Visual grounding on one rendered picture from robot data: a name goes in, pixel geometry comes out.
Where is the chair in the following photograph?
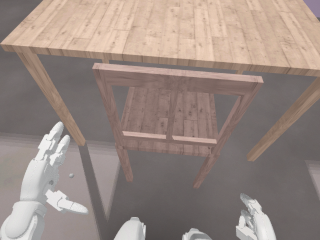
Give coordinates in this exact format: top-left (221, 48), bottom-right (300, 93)
top-left (92, 63), bottom-right (264, 189)

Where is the robot right hand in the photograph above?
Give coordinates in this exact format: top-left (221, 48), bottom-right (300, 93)
top-left (236, 193), bottom-right (277, 240)

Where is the robot left forearm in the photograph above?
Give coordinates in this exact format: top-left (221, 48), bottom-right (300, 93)
top-left (0, 200), bottom-right (48, 240)

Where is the left robot thigh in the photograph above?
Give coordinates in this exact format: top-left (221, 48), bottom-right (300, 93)
top-left (114, 220), bottom-right (146, 240)

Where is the robot left shin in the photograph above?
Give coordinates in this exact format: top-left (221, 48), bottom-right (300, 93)
top-left (130, 217), bottom-right (140, 221)

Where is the robot left hand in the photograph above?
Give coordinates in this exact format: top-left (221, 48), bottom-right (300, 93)
top-left (20, 121), bottom-right (89, 215)

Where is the table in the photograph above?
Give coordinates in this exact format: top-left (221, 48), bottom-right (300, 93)
top-left (0, 0), bottom-right (320, 162)

